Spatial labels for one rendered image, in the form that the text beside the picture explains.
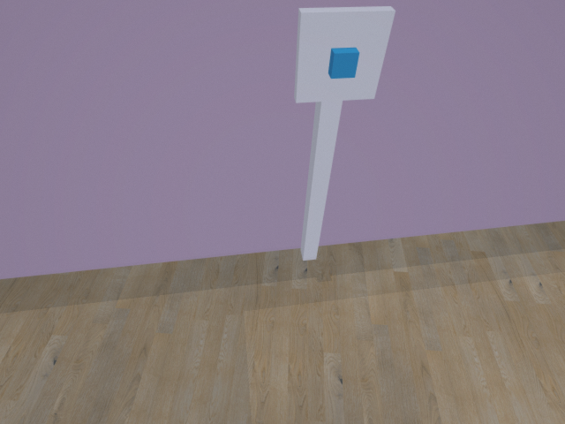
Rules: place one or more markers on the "panel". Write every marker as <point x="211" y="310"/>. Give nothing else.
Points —
<point x="320" y="30"/>

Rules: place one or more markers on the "button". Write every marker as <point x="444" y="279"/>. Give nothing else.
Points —
<point x="343" y="63"/>

